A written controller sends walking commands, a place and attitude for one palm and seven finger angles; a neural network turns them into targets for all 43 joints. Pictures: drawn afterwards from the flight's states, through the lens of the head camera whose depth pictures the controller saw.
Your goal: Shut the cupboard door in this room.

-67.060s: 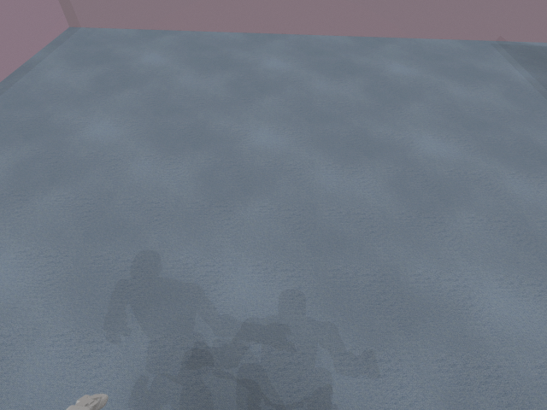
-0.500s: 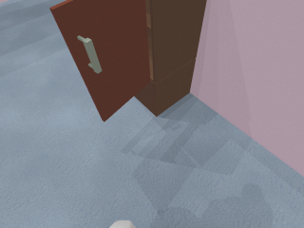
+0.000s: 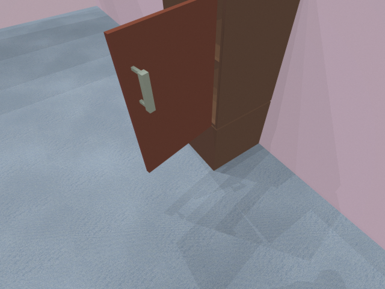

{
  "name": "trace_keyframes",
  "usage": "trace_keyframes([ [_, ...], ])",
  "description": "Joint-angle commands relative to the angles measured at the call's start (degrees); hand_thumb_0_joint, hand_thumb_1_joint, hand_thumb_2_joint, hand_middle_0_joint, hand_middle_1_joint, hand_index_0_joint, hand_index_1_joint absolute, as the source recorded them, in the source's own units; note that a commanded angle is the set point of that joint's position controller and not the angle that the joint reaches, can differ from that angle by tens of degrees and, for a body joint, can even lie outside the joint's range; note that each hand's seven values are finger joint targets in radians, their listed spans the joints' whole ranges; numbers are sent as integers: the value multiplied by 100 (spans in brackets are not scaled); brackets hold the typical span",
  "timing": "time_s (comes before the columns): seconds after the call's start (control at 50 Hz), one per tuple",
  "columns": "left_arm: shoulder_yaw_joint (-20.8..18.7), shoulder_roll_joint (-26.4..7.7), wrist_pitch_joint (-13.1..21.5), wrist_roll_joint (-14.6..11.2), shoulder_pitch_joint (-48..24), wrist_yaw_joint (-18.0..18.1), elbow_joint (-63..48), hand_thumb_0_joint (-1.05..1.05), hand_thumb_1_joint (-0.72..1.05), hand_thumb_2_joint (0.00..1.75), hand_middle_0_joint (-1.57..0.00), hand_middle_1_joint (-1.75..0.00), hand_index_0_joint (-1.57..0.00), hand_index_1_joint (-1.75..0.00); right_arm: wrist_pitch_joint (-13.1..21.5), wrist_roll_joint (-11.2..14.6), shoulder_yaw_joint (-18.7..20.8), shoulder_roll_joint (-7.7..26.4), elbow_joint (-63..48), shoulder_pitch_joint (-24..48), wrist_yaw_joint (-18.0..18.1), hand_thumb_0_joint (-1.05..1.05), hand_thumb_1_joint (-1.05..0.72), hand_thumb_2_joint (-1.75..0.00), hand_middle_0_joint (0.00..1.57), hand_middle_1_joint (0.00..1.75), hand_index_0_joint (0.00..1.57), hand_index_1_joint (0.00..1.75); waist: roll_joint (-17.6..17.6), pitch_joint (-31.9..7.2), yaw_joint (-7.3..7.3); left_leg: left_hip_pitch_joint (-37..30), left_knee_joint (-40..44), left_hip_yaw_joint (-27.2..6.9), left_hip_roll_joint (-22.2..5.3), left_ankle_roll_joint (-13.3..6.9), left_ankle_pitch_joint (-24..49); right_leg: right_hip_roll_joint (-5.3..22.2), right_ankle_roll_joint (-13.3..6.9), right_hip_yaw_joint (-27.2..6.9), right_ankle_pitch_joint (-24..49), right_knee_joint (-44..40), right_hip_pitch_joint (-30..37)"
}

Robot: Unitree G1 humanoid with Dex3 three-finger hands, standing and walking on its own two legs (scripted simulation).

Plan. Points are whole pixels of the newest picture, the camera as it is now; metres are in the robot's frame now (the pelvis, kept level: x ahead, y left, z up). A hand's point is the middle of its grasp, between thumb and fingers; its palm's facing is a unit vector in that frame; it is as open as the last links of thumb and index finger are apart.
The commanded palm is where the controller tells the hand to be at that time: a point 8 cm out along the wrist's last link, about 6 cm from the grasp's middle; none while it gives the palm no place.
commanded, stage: take the last steps up to it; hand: left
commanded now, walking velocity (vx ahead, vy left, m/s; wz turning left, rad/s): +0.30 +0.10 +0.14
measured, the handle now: (142, 89) +0.62 +0.19 +0.06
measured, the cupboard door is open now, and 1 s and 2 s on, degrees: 100 100 100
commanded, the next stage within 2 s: come to a stop and stand still in 0.80 s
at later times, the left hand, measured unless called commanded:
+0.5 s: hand out of the picture +0.06 +0.21 -0.18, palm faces +0.22 -0.96 -0.16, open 7.4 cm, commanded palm none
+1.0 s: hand (128, 170) +0.48 +0.25 -0.16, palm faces +0.05 -0.97 -0.23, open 7.4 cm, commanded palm none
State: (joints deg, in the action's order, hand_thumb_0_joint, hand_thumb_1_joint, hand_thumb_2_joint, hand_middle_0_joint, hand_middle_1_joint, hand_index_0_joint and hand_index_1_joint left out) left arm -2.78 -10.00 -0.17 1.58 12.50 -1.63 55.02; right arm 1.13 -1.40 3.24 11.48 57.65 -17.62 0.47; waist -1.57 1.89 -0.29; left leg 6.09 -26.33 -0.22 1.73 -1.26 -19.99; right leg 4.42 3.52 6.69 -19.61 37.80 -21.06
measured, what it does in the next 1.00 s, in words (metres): walks ahead: right foot, then left foot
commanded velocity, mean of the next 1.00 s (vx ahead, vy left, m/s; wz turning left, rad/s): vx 0.18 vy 0.05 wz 0.00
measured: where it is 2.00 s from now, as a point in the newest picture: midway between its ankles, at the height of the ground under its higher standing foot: (183, 263)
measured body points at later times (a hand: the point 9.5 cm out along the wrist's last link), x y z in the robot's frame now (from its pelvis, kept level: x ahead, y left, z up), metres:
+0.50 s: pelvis +0.17 +0.06 -0.01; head +0.21 +0.07 +0.43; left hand +0.05 +0.26 -0.17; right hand +0.27 -0.17 -0.16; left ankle +0.22 +0.17 -0.74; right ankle +0.05 -0.10 -0.72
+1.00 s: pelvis +0.37 +0.07 -0.02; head +0.40 +0.04 +0.43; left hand +0.48 +0.30 -0.14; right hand +0.32 -0.14 -0.19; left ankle +0.24 +0.18 -0.68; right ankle +0.45 -0.01 -0.74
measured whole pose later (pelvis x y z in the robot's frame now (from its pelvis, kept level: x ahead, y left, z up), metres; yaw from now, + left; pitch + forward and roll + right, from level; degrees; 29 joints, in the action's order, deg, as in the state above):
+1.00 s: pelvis +0.37 +0.07 -0.02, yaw +3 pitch -2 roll +1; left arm -2.3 -8.3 3.7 1.3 6.0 0.4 54.2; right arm 0.6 -0.3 3.0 7.7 63.9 -21.0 0.8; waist -2.7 6.6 1.4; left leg 12.1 -57.1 3.7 -0.8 0.2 -30.3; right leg 2.3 -5.0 8.7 -13.0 38.2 -23.1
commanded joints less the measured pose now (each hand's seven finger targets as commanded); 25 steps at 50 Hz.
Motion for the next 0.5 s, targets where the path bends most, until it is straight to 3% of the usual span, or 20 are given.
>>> trace_keyframes([
  [0.0,-367,-1498,328,53,1934,133,180,0,90,90,-20,-30,-20,-30,136,93,23,167,-539,161,-30,0,-90,-90,20,30,20,30,2310,-330,-861,3262,-3033,127,152,-52,-1508,2355,-921,-3253,-1028,-2482,3096],
  [0.02,-364,-1510,303,-52,1781,203,103,0,90,90,-20,-30,-20,-30,45,19,100,573,-614,212,-60,0,-90,-90,20,30,20,30,1570,-121,-693,3385,-3937,-339,-154,-6,-1310,2729,-1234,-4003,-2190,-3107,2346],
  [0.04,-381,-1462,292,-50,1229,219,-8,0,90,90,-20,-30,-20,-30,13,-2,156,510,-522,341,-102,0,-90,-90,20,30,20,30,1158,285,-525,3421,-4448,-428,-385,3,-725,2590,-1249,-3815,-3141,-3202,1564],
  [0.06,-335,-1182,322,-43,843,232,-88,0,90,90,-20,-30,-20,-30,-9,-34,152,486,-424,338,-140,0,-90,-90,20,30,20,30,1021,591,-362,3443,-4556,-416,-581,42,-152,2363,-1113,-3249,-2850,-3138,1053],
  [0.1,-206,-661,387,-38,562,246,-99,0,90,90,-20,-30,-20,-30,-84,-56,131,229,-202,85,-194,0,-90,-90,20,30,20,30,702,548,-82,2975,-4315,-245,-728,200,626,1729,-786,-1672,-1158,-2939,646],
  [0.14,-190,-492,429,-17,662,248,12,0,90,90,-20,-30,-20,-30,-124,-53,126,81,-66,-196,-208,0,-90,-90,20,30,20,30,982,416,-1,2781,-3947,-9,-737,308,904,1394,-668,-872,-249,-2894,736],
  [0.16,-190,-510,448,-15,728,250,60,0,90,90,-20,-30,-20,-30,-138,-46,129,51,-62,-201,-216,0,-90,-90,20,30,20,30,1005,425,3,2782,-3751,78,-775,350,996,1369,-700,-688,-30,-2926,766],
  [0.24,-201,-604,494,-20,1153,233,312,0,90,90,-20,-30,-20,-30,-77,-26,91,-52,-214,270,-277,0,-90,-90,20,30,20,30,877,465,-168,2909,-2619,359,-766,387,1081,1333,-821,-366,673,-2903,1325],
  [0.3,-209,-650,488,-8,1362,231,473,0,90,90,-20,-30,-20,-30,15,-16,34,-153,-367,743,-324,0,-90,-90,20,30,20,30,1032,469,-318,2726,-1582,598,-676,338,1024,1327,-854,-167,1154,-2711,1598],
  [0.34,-225,-666,464,10,1408,241,529,0,90,90,-20,-30,-20,-30,66,-5,11,-176,-441,904,-335,0,-90,-90,20,30,20,30,1198,454,-344,2410,-1185,636,-603,219,902,1397,-892,-166,1233,-2574,1576],
  [0.38,-259,-752,421,15,1290,250,536,0,90,90,-20,-30,-20,-30,127,4,23,-90,-442,766,-322,0,-90,-90,20,30,20,30,1217,335,-227,1880,-825,671,-515,97,650,1455,-893,-157,1355,-2280,1565],
  [0.4,-265,-767,405,-3,1201,252,548,0,90,90,-20,-30,-20,-30,164,-15,39,9,-366,451,-286,0,-90,-90,20,30,20,30,1067,187,-27,1193,-478,767,-391,54,712,1362,-830,-43,1597,-1834,1356],
  [0.42,-263,-706,392,-7,1119,243,540,0,90,90,-20,-30,-20,-30,200,-33,89,189,-159,-214,-227,0,-90,-90,20,30,20,30,702,-187,266,98,-152,812,-295,2,719,1132,-716,197,1911,-870,1015],
  [0.44,-218,-510,378,-41,1220,196,476,0,90,90,-20,-30,-20,-30,230,-73,206,690,53,-1071,-133,0,-90,-90,20,30,20,30,-345,-829,611,-1254,-13,30,-953,-257,408,683,-540,472,1347,604,212],
  [0.46,-162,-164,391,-100,1301,126,330,0,90,90,-20,-30,-20,-30,237,-82,371,1286,158,-1642,-35,0,-90,-90,20,30,20,30,-1873,-1164,734,-2061,693,-2147,-2378,-799,575,-175,-327,492,-1236,2409,-1253],
  [0.48,-136,-257,396,-72,890,170,220,0,90,90,-20,-30,-20,-30,188,-12,371,1315,255,-1611,28,0,-90,-90,20,30,20,30,-1888,-1246,804,-2048,1114,-2410,-2605,-1083,555,-108,-472,-269,-1332,3396,-1800],
])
